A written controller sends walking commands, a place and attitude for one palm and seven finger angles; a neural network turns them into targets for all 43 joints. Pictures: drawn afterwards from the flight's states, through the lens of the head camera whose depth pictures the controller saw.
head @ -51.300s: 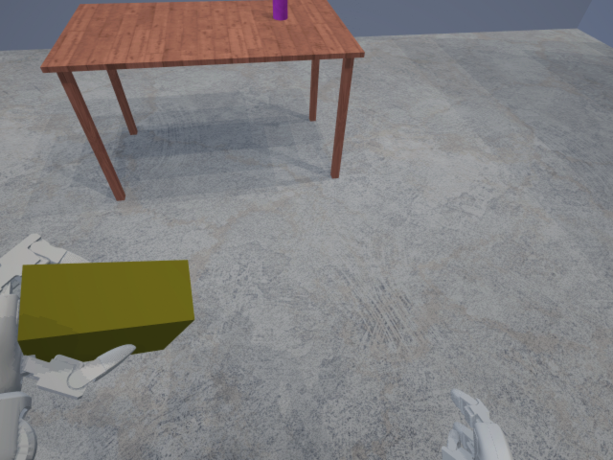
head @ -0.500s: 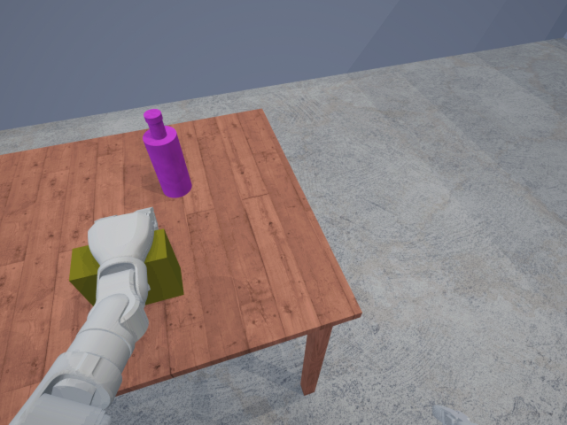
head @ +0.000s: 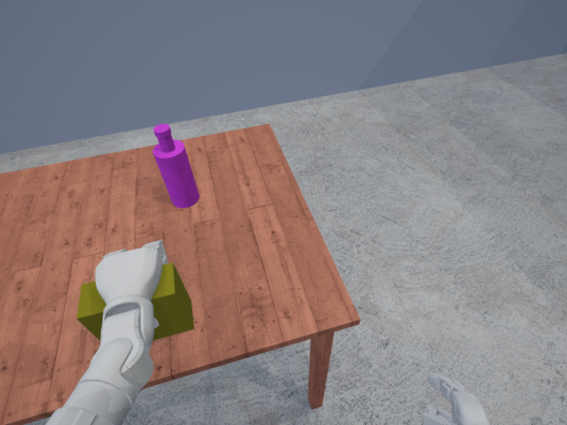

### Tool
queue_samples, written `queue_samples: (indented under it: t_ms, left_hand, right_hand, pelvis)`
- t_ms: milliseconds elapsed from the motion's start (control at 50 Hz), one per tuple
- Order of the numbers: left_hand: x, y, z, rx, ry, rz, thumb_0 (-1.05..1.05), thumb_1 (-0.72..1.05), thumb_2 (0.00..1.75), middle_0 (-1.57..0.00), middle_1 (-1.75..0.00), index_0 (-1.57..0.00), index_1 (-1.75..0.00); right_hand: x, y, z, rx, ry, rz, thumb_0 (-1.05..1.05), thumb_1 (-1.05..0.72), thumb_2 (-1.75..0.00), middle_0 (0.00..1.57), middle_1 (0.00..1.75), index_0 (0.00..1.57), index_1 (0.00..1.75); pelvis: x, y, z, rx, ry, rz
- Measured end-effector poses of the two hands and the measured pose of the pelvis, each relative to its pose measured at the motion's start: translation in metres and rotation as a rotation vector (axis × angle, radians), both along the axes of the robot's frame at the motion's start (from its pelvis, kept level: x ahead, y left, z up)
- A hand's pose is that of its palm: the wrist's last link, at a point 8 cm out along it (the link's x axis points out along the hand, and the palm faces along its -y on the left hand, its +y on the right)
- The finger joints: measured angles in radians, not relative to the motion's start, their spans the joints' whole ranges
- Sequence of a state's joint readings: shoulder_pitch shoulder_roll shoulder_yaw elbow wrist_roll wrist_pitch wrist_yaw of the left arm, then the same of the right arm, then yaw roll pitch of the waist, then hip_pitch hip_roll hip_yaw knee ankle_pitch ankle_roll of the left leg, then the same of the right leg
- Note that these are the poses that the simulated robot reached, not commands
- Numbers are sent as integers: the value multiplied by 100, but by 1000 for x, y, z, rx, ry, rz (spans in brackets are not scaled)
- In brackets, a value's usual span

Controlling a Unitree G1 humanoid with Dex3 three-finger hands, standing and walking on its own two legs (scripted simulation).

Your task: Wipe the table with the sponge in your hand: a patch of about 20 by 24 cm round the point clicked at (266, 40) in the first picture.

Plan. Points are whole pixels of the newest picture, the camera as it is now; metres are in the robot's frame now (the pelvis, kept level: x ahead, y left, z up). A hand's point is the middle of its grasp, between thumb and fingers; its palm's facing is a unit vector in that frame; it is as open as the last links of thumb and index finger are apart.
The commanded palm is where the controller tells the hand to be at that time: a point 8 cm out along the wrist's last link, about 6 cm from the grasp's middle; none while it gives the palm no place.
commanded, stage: wipe back along the middle lane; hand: left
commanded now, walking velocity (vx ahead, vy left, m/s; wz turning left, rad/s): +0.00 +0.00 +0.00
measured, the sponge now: (146, 314) +0.30 +0.27 -0.05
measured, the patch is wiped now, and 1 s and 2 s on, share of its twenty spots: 0.80 0.80 1.00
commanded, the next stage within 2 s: slide across to the third lane in 0.10 s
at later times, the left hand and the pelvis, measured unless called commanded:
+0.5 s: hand (152, 304) +0.29 +0.23 +0.01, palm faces -0.06 -0.03 -1.00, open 10.2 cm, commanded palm +0.26 +0.20 +0.05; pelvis -0.01 -0.01 +0.00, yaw +0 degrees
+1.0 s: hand (184, 293) +0.31 +0.19 +0.01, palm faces -0.06 -0.02 -1.00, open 10.1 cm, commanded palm +0.28 +0.16 +0.05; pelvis -0.03 -0.01 +0.00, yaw +1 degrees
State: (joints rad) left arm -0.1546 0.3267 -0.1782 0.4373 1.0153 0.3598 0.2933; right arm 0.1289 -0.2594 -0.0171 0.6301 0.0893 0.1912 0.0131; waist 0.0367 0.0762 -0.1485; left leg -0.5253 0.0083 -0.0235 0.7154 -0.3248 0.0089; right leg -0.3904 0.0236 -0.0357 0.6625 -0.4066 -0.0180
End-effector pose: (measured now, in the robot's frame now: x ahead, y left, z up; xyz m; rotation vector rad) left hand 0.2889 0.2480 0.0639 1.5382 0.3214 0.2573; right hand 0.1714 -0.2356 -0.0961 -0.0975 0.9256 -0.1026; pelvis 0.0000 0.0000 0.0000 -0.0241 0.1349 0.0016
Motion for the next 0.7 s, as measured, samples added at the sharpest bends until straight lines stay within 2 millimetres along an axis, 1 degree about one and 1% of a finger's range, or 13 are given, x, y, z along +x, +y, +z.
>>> queue_samples:
  t_ms: [160, 280, 380, 520, 700]
  left_hand:
    - [-12, -5, 0, -5, 8, 2, 0, -49, 106, -68, -142, -68, -145]
    - [-12, -5, -1, -8, 23, 6, 0, -49, 106, -68, -142, -68, -145]
    - [-14, -10, 0, -9, 30, -5, 0, -49, 106, -69, -142, -68, -144]
    - [-20, -23, 0, -12, 20, -37, 0, -50, 106, -69, -141, -69, -143]
    - [-17, -31, -1, -2, 29, -38, 0, -51, 106, -71, -139, -71, -142]
  right_hand:
    - [-4, -7, 0, -8, -5, -6, 1, -91, -90, 20, 30, 20, 30]
    - [-9, -13, -1, -19, 4, -14, 1, -91, -90, 20, 30, 20, 30]
    - [-12, -15, -3, -16, 7, -24, 1, -91, -90, 20, 30, 20, 30]
    - [-8, -8, -4, 1, -2, -13, 1, -91, -90, 20, 30, 20, 30]
    - [0, 6, -3, 22, -18, 21, 1, -91, -90, 20, 30, 20, 30]
  pelvis:
    - [-3, -5, 1, 5, -15, -2]
    - [-6, -8, 1, 7, -18, -1]
    - [-7, -7, 2, 5, -23, 0]
    - [-8, -5, 2, 7, -35, 3]
    - [-16, -5, 2, 7, -40, 14]
